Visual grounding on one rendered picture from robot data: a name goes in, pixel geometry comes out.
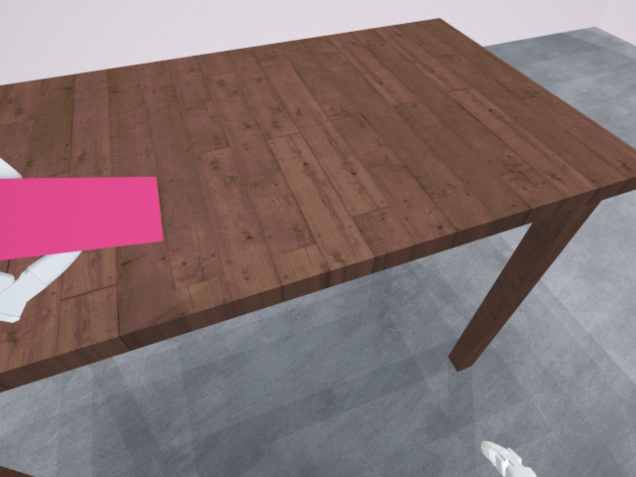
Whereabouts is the sponge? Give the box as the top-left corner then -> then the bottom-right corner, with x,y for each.
0,177 -> 163,260

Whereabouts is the table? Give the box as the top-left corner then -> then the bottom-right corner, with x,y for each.
0,18 -> 636,477

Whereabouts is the left robot hand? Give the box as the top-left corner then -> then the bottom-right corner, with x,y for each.
0,158 -> 81,323

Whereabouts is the right robot hand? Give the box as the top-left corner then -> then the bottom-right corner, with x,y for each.
481,441 -> 537,477

